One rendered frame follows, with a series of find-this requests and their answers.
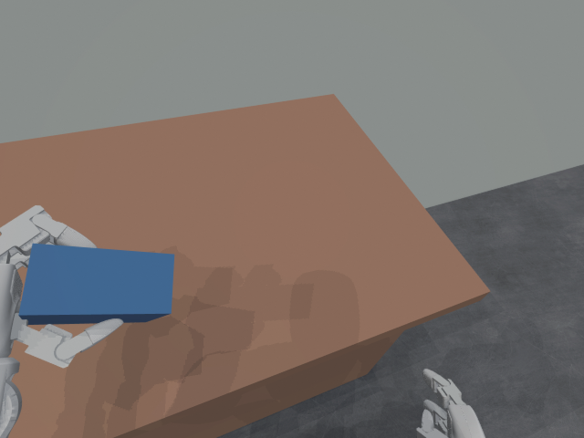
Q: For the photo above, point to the left robot forearm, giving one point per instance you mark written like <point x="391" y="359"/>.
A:
<point x="10" y="396"/>

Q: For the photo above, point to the table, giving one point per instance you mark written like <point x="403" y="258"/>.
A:
<point x="300" y="256"/>

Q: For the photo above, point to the robot left hand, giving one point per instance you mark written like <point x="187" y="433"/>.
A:
<point x="52" y="344"/>

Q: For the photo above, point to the sponge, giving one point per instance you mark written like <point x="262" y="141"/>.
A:
<point x="83" y="285"/>

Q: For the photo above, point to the robot right hand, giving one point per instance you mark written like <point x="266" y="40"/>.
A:
<point x="460" y="420"/>

